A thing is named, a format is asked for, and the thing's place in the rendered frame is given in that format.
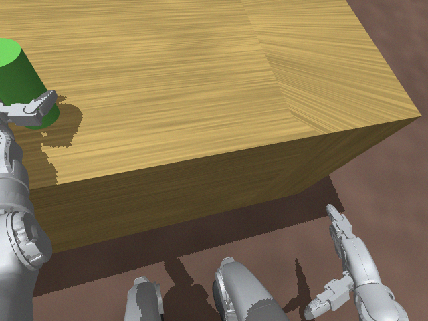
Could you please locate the can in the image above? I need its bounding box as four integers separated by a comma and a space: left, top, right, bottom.
0, 38, 60, 130

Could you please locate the right robot hand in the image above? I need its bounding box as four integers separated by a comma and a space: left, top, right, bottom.
304, 204, 382, 320

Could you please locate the right robot foot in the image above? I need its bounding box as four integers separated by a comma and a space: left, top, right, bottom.
213, 280, 226, 321

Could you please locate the right robot arm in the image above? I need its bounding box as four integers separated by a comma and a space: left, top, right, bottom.
354, 283, 409, 321

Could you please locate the left robot hand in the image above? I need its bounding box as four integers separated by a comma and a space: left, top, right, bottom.
0, 90, 58, 126

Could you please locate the left robot arm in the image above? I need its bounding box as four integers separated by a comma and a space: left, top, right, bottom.
0, 120, 52, 321

